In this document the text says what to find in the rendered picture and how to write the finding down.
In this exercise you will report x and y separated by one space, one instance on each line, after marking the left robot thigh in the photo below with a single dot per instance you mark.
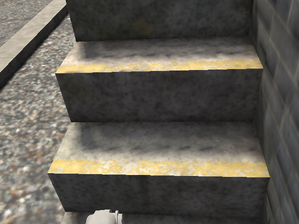
105 217

